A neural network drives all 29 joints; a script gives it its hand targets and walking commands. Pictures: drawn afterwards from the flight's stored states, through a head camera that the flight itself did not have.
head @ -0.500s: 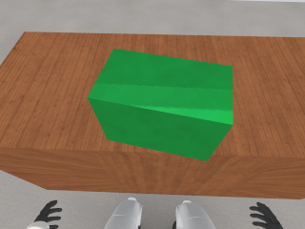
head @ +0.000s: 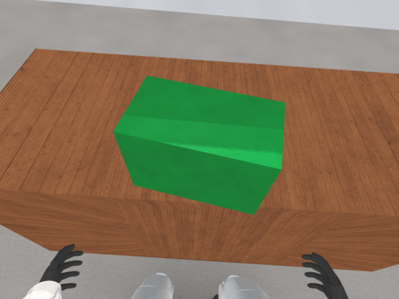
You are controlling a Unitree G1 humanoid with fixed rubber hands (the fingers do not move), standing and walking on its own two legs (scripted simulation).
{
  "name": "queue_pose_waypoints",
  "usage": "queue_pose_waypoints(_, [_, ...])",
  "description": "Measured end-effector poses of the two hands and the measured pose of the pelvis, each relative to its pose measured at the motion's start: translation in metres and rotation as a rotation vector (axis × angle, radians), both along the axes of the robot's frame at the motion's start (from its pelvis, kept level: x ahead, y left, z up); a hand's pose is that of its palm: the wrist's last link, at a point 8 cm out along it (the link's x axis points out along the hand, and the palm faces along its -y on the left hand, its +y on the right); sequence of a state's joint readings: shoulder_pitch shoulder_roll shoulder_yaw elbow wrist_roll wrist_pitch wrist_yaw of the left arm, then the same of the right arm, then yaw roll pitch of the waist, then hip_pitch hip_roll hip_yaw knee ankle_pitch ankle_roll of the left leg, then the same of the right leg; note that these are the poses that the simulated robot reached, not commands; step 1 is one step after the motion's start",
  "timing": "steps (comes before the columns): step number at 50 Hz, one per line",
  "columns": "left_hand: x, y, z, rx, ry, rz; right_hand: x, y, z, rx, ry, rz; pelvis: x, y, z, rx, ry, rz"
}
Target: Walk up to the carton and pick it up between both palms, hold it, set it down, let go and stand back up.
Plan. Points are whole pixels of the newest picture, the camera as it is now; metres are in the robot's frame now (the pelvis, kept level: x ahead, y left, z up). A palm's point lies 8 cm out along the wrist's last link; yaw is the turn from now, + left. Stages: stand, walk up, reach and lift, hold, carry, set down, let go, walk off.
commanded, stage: reach and lift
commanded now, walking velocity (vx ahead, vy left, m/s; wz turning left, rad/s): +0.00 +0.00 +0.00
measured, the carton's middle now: (202, 147) +0.42 +0.02 +0.02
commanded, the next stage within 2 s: none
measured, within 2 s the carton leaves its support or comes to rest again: neither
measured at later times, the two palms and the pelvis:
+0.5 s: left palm (45, 250) +0.19 +0.31 -0.04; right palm (325, 266) +0.18 -0.22 -0.02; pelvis +0.02 +0.02 +0.02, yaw +0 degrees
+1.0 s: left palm (43, 231) +0.22 +0.31 +0.00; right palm (311, 240) +0.22 -0.19 +0.01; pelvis +0.04 +0.02 +0.03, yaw +0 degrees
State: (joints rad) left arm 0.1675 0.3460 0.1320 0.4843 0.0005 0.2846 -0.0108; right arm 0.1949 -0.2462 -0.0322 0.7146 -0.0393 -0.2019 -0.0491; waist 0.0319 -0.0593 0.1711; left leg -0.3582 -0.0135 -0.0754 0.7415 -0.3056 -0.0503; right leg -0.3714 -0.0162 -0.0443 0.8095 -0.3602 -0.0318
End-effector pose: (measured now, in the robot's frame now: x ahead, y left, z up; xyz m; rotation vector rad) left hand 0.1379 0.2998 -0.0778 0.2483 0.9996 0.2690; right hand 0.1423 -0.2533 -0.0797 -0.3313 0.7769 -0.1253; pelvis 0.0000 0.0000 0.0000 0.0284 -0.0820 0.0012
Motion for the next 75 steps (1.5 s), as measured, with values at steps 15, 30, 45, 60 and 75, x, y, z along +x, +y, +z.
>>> queue_pose_waypoints(15, [0.03,0.013,0.022,-0.027,-0.191,-0.069,0.02,0.036,0.045,0.012,-0.14,-0.013,0.002,0.019,0.01,-0.016,-0.001,0.007])
queue_pose_waypoints(30, [0.062,0.007,0.047,-0.048,-0.367,-0.121,0.052,0.036,0.069,0.072,-0.238,-0.028,0.028,0.019,0.026,-0.03,0.042,-0.002])
queue_pose_waypoints(45, [0.077,0.007,0.067,-0.082,-0.503,-0.218,0.075,0.059,0.079,0.145,-0.385,-0.053,0.043,0.018,0.028,-0.028,0.066,-0.001])
queue_pose_waypoints(60, [0.086,0.009,0.088,-0.099,-0.613,-0.261,0.089,0.068,0.101,0.184,-0.48,-0.067,0.044,0.02,0.028,-0.031,0.06,-0.001])
queue_pose_waypoints(75, [0.119,0.008,0.114,-0.13,-0.668,-0.239,0.11,0.069,0.128,0.193,-0.468,-0.082,0.044,0.02,0.028,-0.031,0.06,-0.001])
